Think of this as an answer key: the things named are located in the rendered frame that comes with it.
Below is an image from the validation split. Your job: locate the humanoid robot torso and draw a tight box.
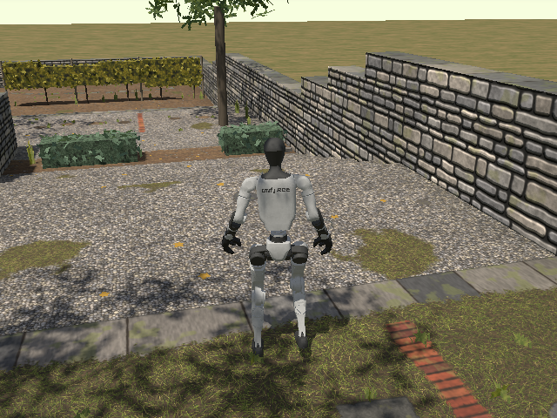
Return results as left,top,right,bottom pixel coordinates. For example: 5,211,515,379
256,171,297,261

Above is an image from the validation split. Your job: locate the robot right hand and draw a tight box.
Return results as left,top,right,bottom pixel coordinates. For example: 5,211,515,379
313,234,332,255

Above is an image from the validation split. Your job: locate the left robot shin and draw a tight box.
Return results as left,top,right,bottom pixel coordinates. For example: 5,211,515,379
252,290,264,347

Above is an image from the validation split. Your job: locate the robot left upper arm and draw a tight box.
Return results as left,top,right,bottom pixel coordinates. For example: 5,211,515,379
232,176,258,224

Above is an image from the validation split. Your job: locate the robot left hand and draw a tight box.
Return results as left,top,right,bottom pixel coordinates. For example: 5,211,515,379
221,236,241,254

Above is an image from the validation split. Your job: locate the left robot forearm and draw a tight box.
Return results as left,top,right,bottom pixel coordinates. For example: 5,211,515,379
224,211,241,240

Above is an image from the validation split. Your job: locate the right robot forearm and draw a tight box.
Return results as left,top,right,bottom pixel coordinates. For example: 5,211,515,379
312,208,330,239

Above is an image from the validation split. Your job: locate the robot right upper arm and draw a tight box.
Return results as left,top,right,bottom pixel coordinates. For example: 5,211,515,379
293,174,319,222

